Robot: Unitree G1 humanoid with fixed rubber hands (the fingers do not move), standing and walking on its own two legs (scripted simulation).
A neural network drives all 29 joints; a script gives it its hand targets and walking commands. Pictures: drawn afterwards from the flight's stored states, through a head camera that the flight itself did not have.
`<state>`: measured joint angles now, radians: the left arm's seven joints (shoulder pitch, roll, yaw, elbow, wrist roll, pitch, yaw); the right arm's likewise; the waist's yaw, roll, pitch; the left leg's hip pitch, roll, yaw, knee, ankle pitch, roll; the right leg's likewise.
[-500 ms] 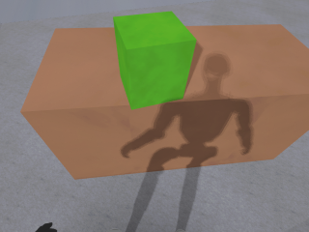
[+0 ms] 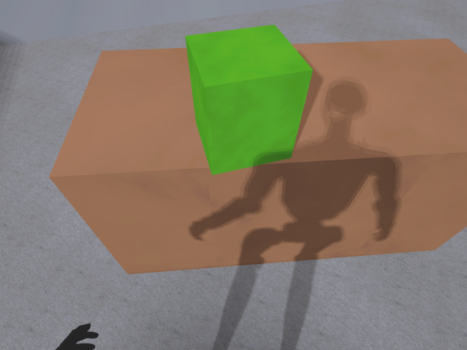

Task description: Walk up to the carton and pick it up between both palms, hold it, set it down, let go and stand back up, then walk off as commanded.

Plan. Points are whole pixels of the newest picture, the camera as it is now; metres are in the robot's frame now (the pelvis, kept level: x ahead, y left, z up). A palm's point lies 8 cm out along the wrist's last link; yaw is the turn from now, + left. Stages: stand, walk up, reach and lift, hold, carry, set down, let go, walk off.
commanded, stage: walk up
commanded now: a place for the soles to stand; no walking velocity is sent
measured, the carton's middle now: (242, 101) +0.65 +0.01 +0.05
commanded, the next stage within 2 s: none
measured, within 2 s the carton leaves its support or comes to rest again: neither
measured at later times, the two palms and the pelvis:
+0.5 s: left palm out of the picture +0.08 +0.34 -0.10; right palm out of the picture +0.04 -0.30 -0.10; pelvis -0.01 +0.02 +0.00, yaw +2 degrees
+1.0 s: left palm out of the picture +0.08 +0.34 -0.09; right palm out of the picture +0.05 -0.29 -0.10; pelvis -0.01 +0.02 +0.00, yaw +3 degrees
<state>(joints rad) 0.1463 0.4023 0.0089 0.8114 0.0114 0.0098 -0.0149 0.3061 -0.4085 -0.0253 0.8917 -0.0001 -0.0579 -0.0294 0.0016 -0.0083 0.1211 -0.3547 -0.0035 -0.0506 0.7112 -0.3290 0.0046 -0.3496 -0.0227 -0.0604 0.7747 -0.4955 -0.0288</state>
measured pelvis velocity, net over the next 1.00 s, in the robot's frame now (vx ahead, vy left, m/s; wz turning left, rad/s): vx -0.01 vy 0.02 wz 0.05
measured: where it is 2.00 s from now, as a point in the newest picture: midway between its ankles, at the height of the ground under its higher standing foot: outside the picture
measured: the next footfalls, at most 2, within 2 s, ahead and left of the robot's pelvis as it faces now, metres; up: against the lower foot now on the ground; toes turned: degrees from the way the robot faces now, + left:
none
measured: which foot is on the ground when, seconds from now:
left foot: down 0.00-1.00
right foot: down 0.00-1.00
